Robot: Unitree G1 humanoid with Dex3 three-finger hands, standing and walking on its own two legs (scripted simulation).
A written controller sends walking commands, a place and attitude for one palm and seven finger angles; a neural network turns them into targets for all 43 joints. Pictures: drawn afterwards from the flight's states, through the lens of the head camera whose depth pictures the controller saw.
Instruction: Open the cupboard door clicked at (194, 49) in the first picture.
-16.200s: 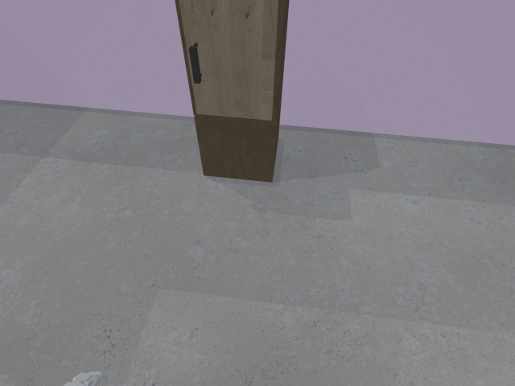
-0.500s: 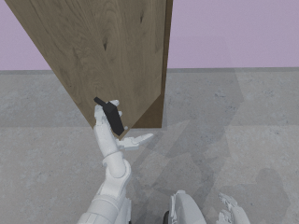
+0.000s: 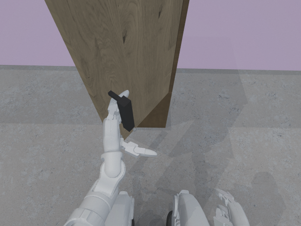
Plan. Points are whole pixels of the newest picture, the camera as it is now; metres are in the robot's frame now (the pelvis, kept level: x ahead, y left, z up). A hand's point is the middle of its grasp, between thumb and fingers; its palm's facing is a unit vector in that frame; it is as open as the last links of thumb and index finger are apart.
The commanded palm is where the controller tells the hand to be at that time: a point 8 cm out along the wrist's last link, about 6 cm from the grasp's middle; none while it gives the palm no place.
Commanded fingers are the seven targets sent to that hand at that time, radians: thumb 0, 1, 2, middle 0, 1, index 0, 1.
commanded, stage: slide the hand sideways off the handle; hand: left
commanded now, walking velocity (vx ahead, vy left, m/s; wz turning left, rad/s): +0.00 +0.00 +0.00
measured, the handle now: (121, 111) +0.41 +0.09 +0.03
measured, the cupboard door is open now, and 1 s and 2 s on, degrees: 52 54 54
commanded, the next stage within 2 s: draw the hand back to the body in 1.08 s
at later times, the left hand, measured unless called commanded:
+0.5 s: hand (130, 145) +0.31 +0.06 +0.02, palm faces -0.08 -1.00 +0.01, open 16.3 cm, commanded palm +0.29 +0.12 +0.02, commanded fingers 0.00 -0.50 0.30 -0.15 -0.30 -0.15 -0.30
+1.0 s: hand (113, 167) +0.26 +0.10 +0.02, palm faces -0.03 -1.00 -0.02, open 16.3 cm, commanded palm +0.23 +0.16 +0.02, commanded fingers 0.00 -0.50 0.30 -0.15 -0.30 -0.15 -0.30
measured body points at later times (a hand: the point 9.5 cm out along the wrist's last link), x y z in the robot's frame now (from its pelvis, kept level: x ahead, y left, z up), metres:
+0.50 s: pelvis +0.02 +0.02 +0.00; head +0.13 +0.01 +0.43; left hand +0.31 +0.11 +0.02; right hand +0.18 -0.21 -0.11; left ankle +0.04 +0.12 -0.62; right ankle +0.06 -0.11 -0.62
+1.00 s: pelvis +0.03 -0.01 -0.01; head +0.13 -0.01 +0.42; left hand +0.26 +0.15 +0.03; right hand +0.23 -0.23 -0.11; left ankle +0.04 +0.12 -0.62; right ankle +0.06 -0.11 -0.62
